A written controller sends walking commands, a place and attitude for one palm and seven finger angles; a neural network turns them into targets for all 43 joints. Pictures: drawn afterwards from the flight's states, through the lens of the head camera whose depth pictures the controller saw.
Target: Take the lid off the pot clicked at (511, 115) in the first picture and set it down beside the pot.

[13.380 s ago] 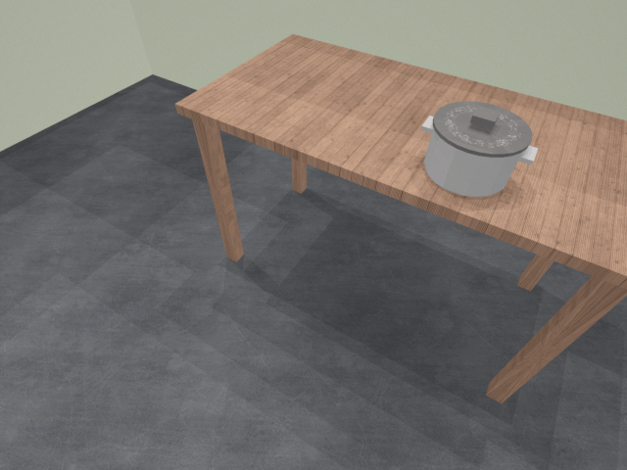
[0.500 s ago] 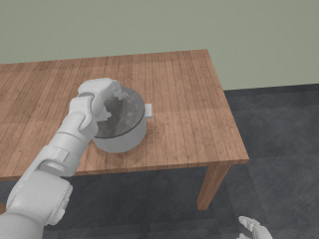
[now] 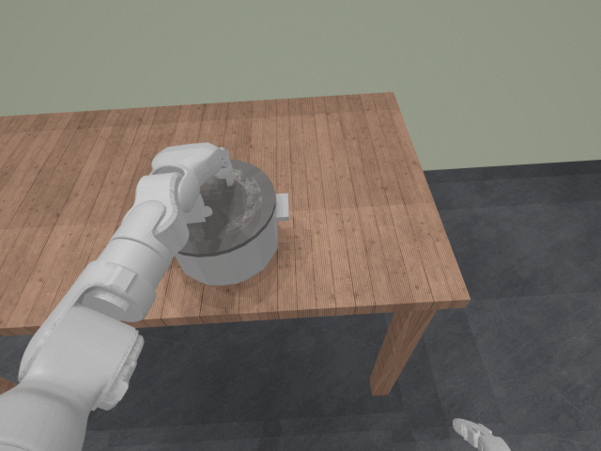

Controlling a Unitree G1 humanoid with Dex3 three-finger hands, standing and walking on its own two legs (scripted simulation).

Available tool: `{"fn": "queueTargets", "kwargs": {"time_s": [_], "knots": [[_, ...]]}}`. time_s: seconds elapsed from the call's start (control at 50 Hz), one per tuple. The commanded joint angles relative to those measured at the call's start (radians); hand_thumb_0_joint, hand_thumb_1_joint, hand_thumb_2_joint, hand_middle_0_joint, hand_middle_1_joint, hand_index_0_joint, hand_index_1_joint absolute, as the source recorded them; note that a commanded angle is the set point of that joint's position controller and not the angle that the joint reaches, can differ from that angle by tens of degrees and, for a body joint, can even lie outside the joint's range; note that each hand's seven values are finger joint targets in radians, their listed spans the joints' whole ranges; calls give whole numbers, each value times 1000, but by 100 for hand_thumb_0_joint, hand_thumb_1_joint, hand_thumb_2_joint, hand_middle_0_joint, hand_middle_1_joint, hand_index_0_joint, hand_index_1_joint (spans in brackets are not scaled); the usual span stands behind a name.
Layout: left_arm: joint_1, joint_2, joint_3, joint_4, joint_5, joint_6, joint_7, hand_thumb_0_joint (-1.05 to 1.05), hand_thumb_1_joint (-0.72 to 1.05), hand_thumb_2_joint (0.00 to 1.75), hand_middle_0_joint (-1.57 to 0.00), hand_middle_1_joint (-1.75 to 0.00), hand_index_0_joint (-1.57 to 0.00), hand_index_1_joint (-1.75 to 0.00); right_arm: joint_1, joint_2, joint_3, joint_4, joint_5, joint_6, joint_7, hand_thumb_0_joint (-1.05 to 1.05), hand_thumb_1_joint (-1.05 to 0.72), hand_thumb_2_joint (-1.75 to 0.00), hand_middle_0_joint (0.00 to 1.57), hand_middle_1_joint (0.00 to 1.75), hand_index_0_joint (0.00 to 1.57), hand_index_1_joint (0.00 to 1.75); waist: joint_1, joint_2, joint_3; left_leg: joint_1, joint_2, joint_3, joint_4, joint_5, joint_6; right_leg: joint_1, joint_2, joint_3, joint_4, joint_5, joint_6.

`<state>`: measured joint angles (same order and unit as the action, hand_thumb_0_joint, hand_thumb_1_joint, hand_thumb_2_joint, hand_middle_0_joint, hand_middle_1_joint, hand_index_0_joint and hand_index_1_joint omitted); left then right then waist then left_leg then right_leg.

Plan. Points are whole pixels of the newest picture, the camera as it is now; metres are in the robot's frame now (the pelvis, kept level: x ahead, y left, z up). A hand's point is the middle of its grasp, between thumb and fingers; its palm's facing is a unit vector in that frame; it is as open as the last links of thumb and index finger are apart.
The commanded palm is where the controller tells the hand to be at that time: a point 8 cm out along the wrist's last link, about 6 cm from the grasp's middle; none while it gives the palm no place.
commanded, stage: lift the lid straight up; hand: left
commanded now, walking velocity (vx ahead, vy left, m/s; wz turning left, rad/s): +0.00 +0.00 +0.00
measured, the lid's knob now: (209, 192) +0.47 +0.15 +0.07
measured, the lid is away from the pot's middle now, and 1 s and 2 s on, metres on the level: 0.01 0.01 0.01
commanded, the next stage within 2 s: none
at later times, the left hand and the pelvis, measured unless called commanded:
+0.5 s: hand (199, 184) +0.45 +0.16 +0.11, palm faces -0.32 -0.08 -0.94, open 8.4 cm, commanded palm +0.44 +0.16 +0.19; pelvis +0.00 +0.00 +0.00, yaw +0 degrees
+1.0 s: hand (195, 164) +0.44 +0.15 +0.15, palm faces -0.26 -0.07 -0.96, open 8.4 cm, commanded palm +0.43 +0.15 +0.23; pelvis +0.00 +0.00 +0.00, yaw +1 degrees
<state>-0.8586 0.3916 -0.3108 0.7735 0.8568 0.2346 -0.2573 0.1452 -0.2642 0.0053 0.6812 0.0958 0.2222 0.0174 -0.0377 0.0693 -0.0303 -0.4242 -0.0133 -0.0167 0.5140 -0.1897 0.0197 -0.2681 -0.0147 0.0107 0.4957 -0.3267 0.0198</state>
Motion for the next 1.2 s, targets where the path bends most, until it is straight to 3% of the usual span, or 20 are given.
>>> {"fn": "queueTargets", "kwargs": {"time_s": [0.0, 0.08, 0.1, 0.14, 0.18, 0.22, 0.26, 0.32, 0.48, 0.52, 0.6, 0.72, 0.8, 0.84, 0.94, 1.0, 1.04, 1.1, 1.12, 1.18], "knots": [[-494, 198, 112, -147, 20, -10, 41, 0, 57, 108, -98, -110, -73, -96, -66, -122, -34, -122, -5, -40, -5, 0, -90, -90, 20, 30, 20, 30, -17, -79, -373, 330, -33, 19, -10, 210, 51, -42, 61, -58, -55, 359, -57], [-541, 201, 104, -233, 25, -18, 48, 0, 58, 109, -99, -111, -73, -96, -62, -120, -39, -124, -7, -43, -1, 0, -90, -90, 20, 30, 20, 30, -20, -45, -433, 395, -29, 6, -6, 248, 48, -38, 63, -63, -46, 374, -58], [-544, 165, 82, -237, 19, -18, 43, 0, 58, 109, -100, -111, -73, -96, -72, -113, -38, -134, -8, -45, -1, 0, -90, -90, 20, 30, 20, 30, -22, -57, -432, 393, -32, 1, -4, 258, 50, -45, 65, -65, -49, 378, -60], [-561, 202, 102, -190, 13, -6, 46, 0, 59, 109, -100, -111, -73, -96, -59, -122, -36, -114, -4, -42, -6, 0, -90, -90, 20, 30, 20, 30, -25, -84, -380, 358, -32, 9, -15, 203, 53, -48, 65, -63, -60, 353, -54], [-595, 255, 134, -188, 18, -6, 51, 0, 59, 109, -100, -111, -73, -96, -62, -121, -32, -112, -3, -48, -12, 0, -90, -90, 20, 30, 20, 30, -18, -73, -393, 351, -36, 11, -20, 190, 54, -27, 62, -56, -60, 356, -53], [-615, 259, 138, -231, 23, -12, 50, 0, 59, 109, -100, -111, -73, -96, -65, -120, -34, -117, -7, -54, -16, 0, -90, -90, 20, 30, 20, 30, -16, -55, -439, 386, -36, 7, -15, 222, 55, -17, 61, -54, -53, 383, -56], [-617, 198, 90, -209, 22, -4, 45, 0, 59, 109, -101, -112, -73, -96, -60, -115, -35, -109, -5, -56, -14, 0, -90, -90, 20, 30, 20, 30, -26, -41, -414, 395, -33, 6, -17, 224, 51, -45, 64, -64, -56, 366, -56], [-638, 262, 138, -247, 20, -8, 42, 0, 59, 109, -101, -112, -73, -96, -67, -122, -33, -117, -7, -60, -14, 0, -90, -90, 20, 30, 20, 30, -15, -57, -453, 394, -36, 3, -18, 237, 53, -4, 59, -55, -53, 399, -55], [-629, 241, 117, -251, 18, 15, 15, 0, 59, 109, -101, -112, -73, -96, -79, -121, -32, -115, -5, -64, -6, 0, -90, -90, 20, 30, 20, 30, -17, -61, -432, 401, -39, 8, -13, 280, 53, -1, 58, -57, -52, 457, -53], [-633, 284, 155, -356, 20, 10, 10, 0, 59, 109, -101, -112, -73, -96, -86, -122, -38, -134, -12, -70, -1, 0, -90, -90, 20, 30, 20, 30, -3, -39, -512, 456, -37, -3, 1, 355, 54, 32, 58, -52, -41, 508, -55], [-582, 207, 105, -293, 10, 40, -5, 0, 59, 109, -101, -112, -73, -96, -94, -119, -33, -126, -5, -63, 9, 0, -90, -90, 20, 30, 20, 30, -11, -74, -424, 419, -36, -1, -11, 339, 47, -5, 63, -67, -49, 473, -55], [-644, 288, 150, -371, 18, 57, -16, 0, 59, 109, -101, -112, -73, -96, -117, -121, -25, -133, -8, -66, 8, 0, -90, -90, 20, 30, 20, 30, 3, -74, -458, 424, -43, -2, -11, 334, 49, 40, 58, -55, -44, 512, -52], [-620, 249, 127, -406, 17, 69, -27, 0, 59, 109, -101, -112, -73, -96, -137, -111, -26, -146, -9, -72, 16, 0, -90, -90, 20, 30, 20, 30, 10, -62, -486, 454, -43, -10, -2, 392, 46, 42, 60, -57, -38, 529, -55], [-601, 221, 103, -342, 15, 87, -34, 0, 59, 109, -101, -112, -73, -96, -140, -111, -20, -137, -7, -66, 16, 0, -90, -90, 20, 30, 20, 30, 3, -76, -430, 421, -43, -2, -13, 333, 43, 22, 60, -62, -44, 490, -52], [-686, 245, 106, -401, 22, 95, -53, 0, 59, 109, -101, -112, -73, -96, -160, -110, -17, -145, -9, -67, 12, 0, -90, -90, 20, 30, 20, 30, 8, -56, -463, 438, -50, -8, -16, 314, 46, 38, 55, -58, -45, 484, -54], [-691, 248, 111, -314, 17, 102, -72, 0, 59, 109, -101, -112, -73, -96, -157, -113, -13, -131, -6, -62, 4, 0, -90, -90, 20, 30, 20, 30, 4, -109, -407, 384, -52, 2, -27, 262, 48, 36, 51, -57, -58, 456, -52], [-744, 271, 114, -350, 23, 94, -79, 0, 59, 109, -101, -112, -73, -96, -161, -115, -12, -136, -8, -66, 1, 0, -90, -90, 20, 30, 20, 30, 5, -69, -437, 412, -52, -4, -29, 263, 48, 37, 49, -53, -53, 447, -53], [-753, 209, 73, -341, 16, 91, -97, 0, 59, 109, -101, -112, -73, -96, -155, -107, -16, -136, -9, -72, 2, 0, -90, -90, 20, 30, 20, 30, -4, -84, -429, 426, -54, -8, -29, 263, 51, 17, 54, -60, -65, 429, -55], [-725, 291, 143, -304, 19, 89, -96, 0, 59, 109, -101, -112, -73, -96, -145, -117, -16, -130, -9, -72, -2, 0, -90, -90, 20, 30, 20, 30, 7, -113, -421, 407, -50, -5, -31, 245, 52, 38, 51, -54, -65, 427, -51], [-763, 280, 119, -310, 21, 82, -107, 0, 59, 109, -101, -112, -73, -96, -151, -114, -11, -135, -8, -74, -4, 0, -90, -90, 20, 30, 20, 30, 7, -101, -416, 394, -57, 1, -37, 238, 54, 45, 46, -51, -66, 443, -49]]}}
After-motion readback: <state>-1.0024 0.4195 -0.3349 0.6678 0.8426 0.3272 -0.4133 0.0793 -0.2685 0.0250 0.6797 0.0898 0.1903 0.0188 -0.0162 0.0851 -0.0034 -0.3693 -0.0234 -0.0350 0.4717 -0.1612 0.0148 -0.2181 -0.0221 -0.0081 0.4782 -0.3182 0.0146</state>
